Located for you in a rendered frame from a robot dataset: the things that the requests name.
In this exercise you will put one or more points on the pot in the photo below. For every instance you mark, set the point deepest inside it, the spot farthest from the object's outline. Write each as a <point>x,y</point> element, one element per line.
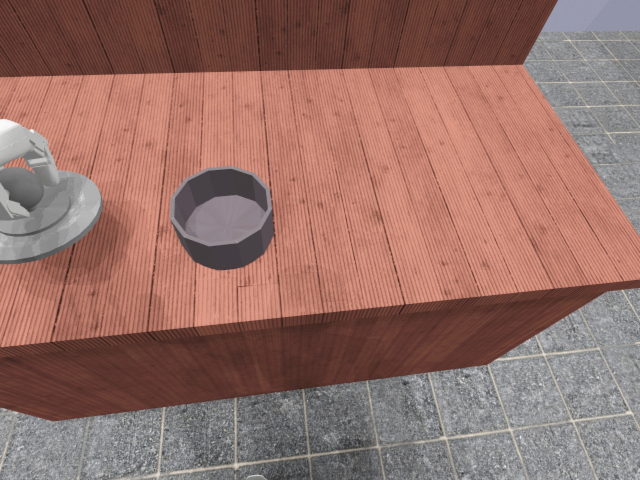
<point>223,217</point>

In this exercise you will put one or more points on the lid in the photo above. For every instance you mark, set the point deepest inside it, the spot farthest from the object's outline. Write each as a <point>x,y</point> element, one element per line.
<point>65,214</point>

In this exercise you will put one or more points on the table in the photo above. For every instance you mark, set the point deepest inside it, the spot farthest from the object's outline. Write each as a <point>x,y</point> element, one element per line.
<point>430,209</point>

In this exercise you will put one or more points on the left robot hand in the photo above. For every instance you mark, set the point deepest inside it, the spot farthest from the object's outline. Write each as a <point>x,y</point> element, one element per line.
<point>15,142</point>

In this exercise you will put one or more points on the knob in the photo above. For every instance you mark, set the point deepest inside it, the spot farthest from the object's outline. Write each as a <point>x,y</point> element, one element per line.
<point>24,186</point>

